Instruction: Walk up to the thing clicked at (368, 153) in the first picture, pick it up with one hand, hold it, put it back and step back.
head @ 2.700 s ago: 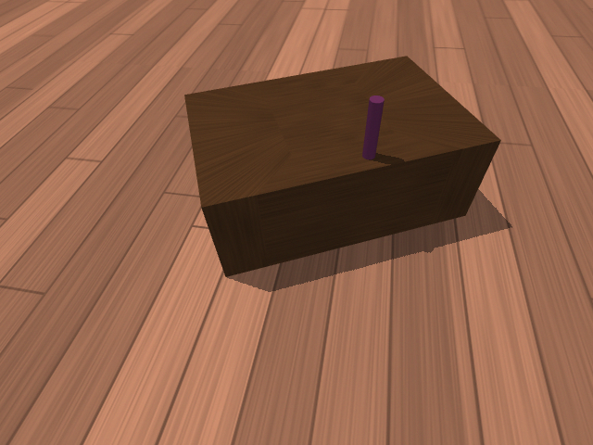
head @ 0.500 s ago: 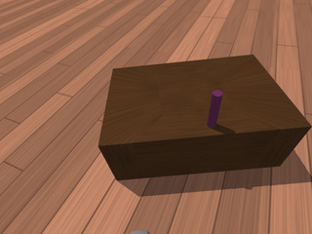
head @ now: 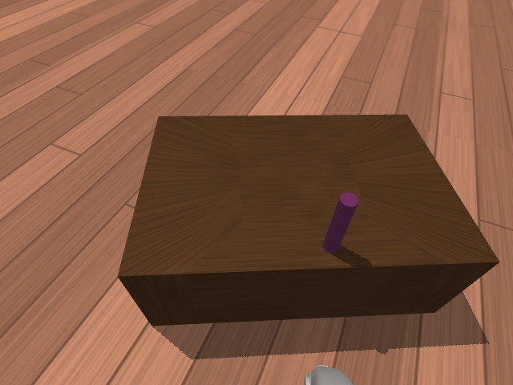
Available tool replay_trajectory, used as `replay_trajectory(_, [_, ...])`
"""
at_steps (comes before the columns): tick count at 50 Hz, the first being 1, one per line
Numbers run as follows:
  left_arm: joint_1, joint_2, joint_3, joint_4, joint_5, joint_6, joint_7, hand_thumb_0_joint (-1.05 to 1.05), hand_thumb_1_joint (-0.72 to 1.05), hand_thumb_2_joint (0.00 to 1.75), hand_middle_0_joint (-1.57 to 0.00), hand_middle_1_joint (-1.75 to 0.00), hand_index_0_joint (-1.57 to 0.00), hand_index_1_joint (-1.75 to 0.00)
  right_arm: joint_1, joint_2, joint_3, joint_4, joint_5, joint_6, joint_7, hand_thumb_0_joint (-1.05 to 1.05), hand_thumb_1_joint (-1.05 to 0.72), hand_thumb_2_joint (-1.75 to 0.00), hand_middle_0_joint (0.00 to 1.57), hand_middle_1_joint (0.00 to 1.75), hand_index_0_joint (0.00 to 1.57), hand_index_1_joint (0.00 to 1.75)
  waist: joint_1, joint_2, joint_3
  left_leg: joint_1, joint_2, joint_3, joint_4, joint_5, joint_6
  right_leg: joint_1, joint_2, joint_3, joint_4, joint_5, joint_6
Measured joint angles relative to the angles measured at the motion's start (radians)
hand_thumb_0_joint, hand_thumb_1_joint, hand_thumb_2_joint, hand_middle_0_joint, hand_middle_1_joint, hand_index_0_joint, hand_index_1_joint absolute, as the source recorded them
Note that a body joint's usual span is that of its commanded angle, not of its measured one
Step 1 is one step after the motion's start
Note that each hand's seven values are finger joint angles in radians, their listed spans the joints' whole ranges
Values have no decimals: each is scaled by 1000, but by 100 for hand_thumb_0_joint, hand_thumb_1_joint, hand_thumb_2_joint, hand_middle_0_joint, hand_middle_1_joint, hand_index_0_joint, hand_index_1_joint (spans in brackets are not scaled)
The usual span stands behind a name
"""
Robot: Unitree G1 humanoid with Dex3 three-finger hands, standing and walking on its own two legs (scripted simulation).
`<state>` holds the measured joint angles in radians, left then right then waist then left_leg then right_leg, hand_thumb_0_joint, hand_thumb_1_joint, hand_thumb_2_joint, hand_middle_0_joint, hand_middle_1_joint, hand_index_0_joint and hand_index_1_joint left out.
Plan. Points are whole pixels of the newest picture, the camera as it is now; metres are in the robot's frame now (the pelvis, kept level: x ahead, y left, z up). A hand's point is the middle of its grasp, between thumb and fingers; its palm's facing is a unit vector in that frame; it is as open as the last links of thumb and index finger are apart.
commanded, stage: walk up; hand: right
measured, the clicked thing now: (338, 225) +0.56 -0.20 -0.23
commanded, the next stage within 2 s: stand in 1.80 s
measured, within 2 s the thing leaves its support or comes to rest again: neither
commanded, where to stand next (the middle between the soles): +0.17 +0.00 m, yaw +1 degrees
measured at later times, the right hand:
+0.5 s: hand out of the picture +0.14 -0.32 -0.17, palm faces -0.08 +0.92 -0.38, open 7.4 cm
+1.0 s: hand (415, 336) +0.24 -0.27 -0.14, palm faces -0.06 +0.94 -0.33, open 7.4 cm
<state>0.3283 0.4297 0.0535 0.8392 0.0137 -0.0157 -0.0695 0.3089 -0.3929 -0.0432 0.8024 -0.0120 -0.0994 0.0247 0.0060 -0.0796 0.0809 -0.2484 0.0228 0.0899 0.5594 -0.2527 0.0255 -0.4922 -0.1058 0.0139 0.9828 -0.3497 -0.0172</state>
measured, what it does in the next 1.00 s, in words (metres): walks ahead: right foot, then left foot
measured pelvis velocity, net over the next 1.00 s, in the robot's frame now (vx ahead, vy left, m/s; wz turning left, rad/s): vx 0.11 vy -0.03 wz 0.04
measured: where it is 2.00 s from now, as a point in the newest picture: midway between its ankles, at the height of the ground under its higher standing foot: outside the picture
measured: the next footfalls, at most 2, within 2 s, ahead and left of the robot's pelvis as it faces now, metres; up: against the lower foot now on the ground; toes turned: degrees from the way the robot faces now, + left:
right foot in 0.16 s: +0.18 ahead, -0.18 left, +0.00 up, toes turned +1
left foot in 0.46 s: +0.14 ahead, +0.09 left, +0.00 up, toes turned +5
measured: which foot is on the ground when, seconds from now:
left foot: down 0.00-0.16, up 0.18-0.44, down 0.46-1.00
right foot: up 0.00-0.14, down 0.16-1.00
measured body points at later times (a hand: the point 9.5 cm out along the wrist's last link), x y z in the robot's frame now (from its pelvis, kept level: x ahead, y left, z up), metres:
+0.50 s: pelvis +0.08 -0.04 -0.02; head +0.10 -0.05 +0.43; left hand +0.15 +0.28 -0.12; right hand +0.15 -0.36 -0.14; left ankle +0.10 +0.08 -0.73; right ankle +0.14 -0.18 -0.73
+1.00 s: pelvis +0.11 -0.03 +0.01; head +0.12 -0.03 +0.45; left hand +0.17 +0.29 -0.12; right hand +0.24 -0.32 -0.12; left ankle +0.10 +0.09 -0.73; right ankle +0.14 -0.18 -0.73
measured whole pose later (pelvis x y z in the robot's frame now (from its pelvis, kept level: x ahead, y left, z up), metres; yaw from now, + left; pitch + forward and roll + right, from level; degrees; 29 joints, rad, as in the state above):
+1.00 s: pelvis +0.11 -0.03 +0.01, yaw +2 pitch -2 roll +0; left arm 0.11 0.39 -0.01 1.09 0.00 -0.03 0.01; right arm 0.03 -0.35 -0.03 1.06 0.00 0.02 0.02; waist 0.03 0.00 0.08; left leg -0.20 0.02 0.05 0.53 -0.28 0.01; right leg -0.24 -0.06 0.00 0.51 -0.23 0.04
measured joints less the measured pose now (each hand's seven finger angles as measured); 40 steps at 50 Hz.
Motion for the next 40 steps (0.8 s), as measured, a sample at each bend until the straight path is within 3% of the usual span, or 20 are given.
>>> replay_trajectory(3, [-19, 0, 6, 6, 2, -3, -6, 1, 90, 90, -20, -30, -20, -30, 17, -18, -3, 5, -5, 8, 3, 0, -90, -90, 21, 30, 20, 30, -14, 20, -4, 26, 17, -6, -4, -24, -12, -2, -18, -12, -145, 51, 8])
replay_trajectory(7, [-37, 9, 9, 16, 3, -29, 10, 1, 90, 90, -20, -30, -20, -30, 32, -38, -5, 21, 1, 42, -4, 0, -90, -90, 21, 30, 20, 30, -29, 61, -11, 3, 52, -36, 99, -108, -35, 77, 15, -31, -333, 142, 6])
replay_trajectory(9, [-51, 2, 13, 24, 10, -44, 28, 1, 90, 90, -20, -30, -20, -30, 22, -44, -7, 40, 4, 65, -14, 0, -90, -90, 20, 30, 20, 30, -24, 92, -5, -44, 67, -70, 222, -180, -12, 76, 41, -42, -309, 148, 27])
replay_trajectory(12, [-83, -28, -10, 28, 7, -43, 40, 1, 90, 90, -20, -30, -20, -30, -12, -48, -7, 77, 6, 96, -25, 0, -91, -90, 20, 30, 20, 30, -14, 127, 16, -118, 28, -104, 388, -261, -1, 77, 45, -54, -279, 112, 19])
replay_trajectory(15, [-100, -48, -30, 27, 10, -42, 45, 1, 90, 90, -20, -30, -20, -30, -33, -44, -4, 104, 8, 101, -23, 0, -91, -90, 20, 30, 20, 30, -4, 144, 20, -164, 15, -87, 406, -249, -1, 92, 43, -62, -305, 113, 15])
replay_trajectory(20, [-117, -42, -34, 37, 12, -34, 56, 1, 90, 90, -20, -30, -21, -30, -53, -25, -2, 136, -3, 112, -11, 0, -91, -90, 20, 30, 20, 30, 9, 128, 12, -155, 17, -68, 276, -212, -4, 95, 33, -71, -301, 96, 18])
replay_trajectory(22, [-126, -32, -34, 47, 7, -24, 60, 1, 90, 90, -20, -30, -21, -30, -60, -19, -3, 145, -6, 111, -8, 0, -91, -90, 20, 30, 20, 30, 7, 112, 8, -126, 12, -59, 197, -159, -1, 86, 23, -72, -275, 79, 24])
replay_trajectory(25, [-145, -20, -34, 73, -4, -3, 67, 1, 90, 90, -20, -30, -21, -30, -74, -11, -9, 159, -15, 106, -8, 0, -91, -90, 20, 30, 20, 30, 3, 73, 7, -104, -12, -42, 154, -74, -20, 71, 0, -50, -227, 40, 30])
replay_trajectory(28, [-153, -22, -36, 108, -11, 7, 70, 1, 90, 90, -20, -30, -20, -30, -91, -8, -4, 168, -12, 111, -4, 0, -91, -90, 20, 30, 20, 30, -6, 77, -3, -104, 1, -52, 164, -92, -17, 84, 43, -32, -219, -65, 4])
replay_trajectory(31, [-158, -21, -37, 137, -11, -7, 73, 1, 90, 90, -20, -30, -20, -30, -118, -1, 6, 181, -5, 115, -6, 0, -91, -90, 20, 30, 20, 30, -5, 79, 3, -93, 11, -63, 166, -100, -26, 125, 61, -34, -292, 77, 24])
replay_trajectory(33, [-157, -25, -41, 156, -6, -13, 72, 1, 90, 90, -20, -30, -20, -30, -140, 2, 8, 190, 0, 120, -8, 0, -91, -90, 20, 30, 20, 30, -2, 82, 0, -84, 13, -65, 157, -100, -28, 138, 62, -36, -307, 69, 42])
replay_trajectory(40, [-180, -36, -63, 210, -9, -12, 71, 1, 90, 90, -20, -30, -20, -30, -206, 15, 16, 221, 5, 112, -7, 0, -91, -90, 20, 30, 20, 30, 13, 85, -2, -31, 4, -51, 76, -75, -18, 187, 55, -26, -384, 86, 55])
